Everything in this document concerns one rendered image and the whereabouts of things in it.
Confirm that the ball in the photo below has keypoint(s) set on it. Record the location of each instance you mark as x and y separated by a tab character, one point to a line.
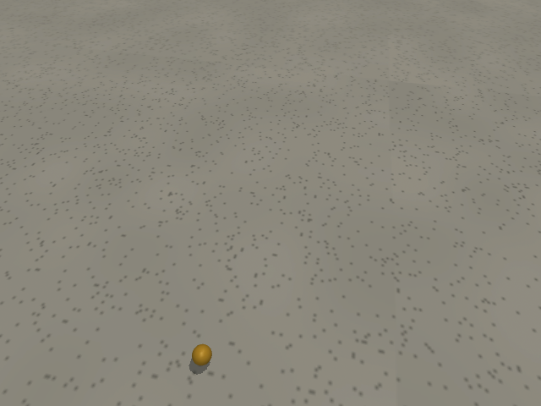
201	354

